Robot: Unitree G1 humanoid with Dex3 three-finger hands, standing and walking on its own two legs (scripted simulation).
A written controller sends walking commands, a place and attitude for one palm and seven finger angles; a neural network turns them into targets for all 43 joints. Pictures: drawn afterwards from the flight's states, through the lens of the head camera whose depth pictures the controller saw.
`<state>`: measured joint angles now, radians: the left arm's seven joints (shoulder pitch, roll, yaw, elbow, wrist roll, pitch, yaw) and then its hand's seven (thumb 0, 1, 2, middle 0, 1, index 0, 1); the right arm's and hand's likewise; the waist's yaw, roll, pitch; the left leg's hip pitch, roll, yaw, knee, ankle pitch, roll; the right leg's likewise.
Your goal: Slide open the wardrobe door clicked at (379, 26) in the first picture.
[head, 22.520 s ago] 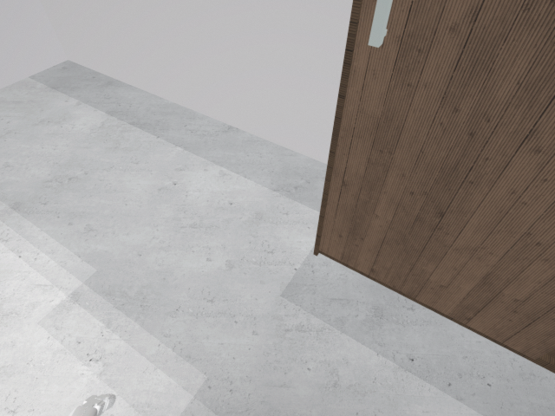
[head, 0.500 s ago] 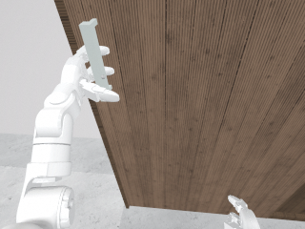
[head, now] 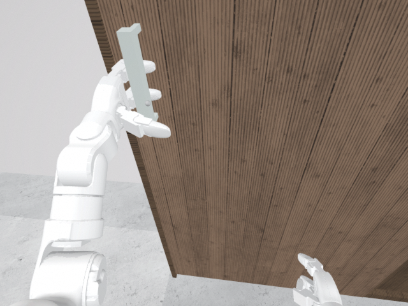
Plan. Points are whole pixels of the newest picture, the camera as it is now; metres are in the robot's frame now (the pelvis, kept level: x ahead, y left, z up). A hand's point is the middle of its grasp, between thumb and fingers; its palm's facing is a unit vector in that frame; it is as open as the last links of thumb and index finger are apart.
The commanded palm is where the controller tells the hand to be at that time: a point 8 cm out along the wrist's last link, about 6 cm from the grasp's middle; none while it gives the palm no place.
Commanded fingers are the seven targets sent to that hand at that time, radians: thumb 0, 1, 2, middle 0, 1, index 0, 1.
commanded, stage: slide the fingers in behind the handle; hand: left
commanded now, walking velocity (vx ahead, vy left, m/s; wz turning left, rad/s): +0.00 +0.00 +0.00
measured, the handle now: (143, 83) +0.43 +0.16 +0.27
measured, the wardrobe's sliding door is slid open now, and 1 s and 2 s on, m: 0.00 0.00 0.00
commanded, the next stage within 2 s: grip the handle and tug to test in 0.06 s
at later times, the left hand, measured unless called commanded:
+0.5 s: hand (147, 101) +0.37 +0.14 +0.26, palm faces +0.03 -1.00 -0.04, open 11.7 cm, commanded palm +0.35 +0.17 +0.26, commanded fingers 0.00 0.34 0.66 -0.39 -1.32 -0.39 -1.32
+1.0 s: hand (147, 100) +0.38 +0.14 +0.26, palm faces +0.03 -1.00 -0.03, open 6.0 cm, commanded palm +0.35 +0.17 +0.26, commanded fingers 0.00 0.90 0.90 -0.45 -1.40 -0.45 -1.40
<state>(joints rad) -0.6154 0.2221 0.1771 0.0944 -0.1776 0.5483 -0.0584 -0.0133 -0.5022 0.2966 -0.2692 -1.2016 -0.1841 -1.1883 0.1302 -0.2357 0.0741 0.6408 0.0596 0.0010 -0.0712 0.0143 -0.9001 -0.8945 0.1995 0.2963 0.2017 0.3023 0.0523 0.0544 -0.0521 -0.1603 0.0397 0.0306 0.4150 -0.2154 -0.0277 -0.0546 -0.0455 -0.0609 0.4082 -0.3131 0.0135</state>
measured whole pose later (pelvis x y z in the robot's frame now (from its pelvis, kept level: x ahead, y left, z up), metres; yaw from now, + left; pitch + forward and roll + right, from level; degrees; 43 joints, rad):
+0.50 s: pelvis -0.01 +0.00 +0.00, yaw +1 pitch -2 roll +0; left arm -0.70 0.21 0.15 0.19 -0.17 0.53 -0.04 -0.01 -0.09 0.47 -0.33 -1.26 -0.25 -1.24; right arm 0.14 -0.24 0.07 0.67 0.06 -0.01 -0.09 0.01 -0.90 -0.89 0.20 0.30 0.20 0.30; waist 0.06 0.05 -0.03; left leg -0.18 0.04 0.01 0.42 -0.20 -0.03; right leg -0.06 -0.04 -0.08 0.41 -0.30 0.01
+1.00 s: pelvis -0.02 +0.00 +0.00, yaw +1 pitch -2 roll +0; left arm -0.72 0.23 0.16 0.27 -0.18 0.47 -0.05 0.00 0.71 0.80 -0.39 -1.36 -0.31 -1.36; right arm 0.17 -0.25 0.07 0.67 0.07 -0.03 -0.09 0.01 -0.90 -0.89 0.20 0.30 0.20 0.30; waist 0.04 0.05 -0.03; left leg -0.18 0.04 0.02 0.41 -0.19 -0.03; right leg -0.07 -0.04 -0.07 0.40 -0.29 0.01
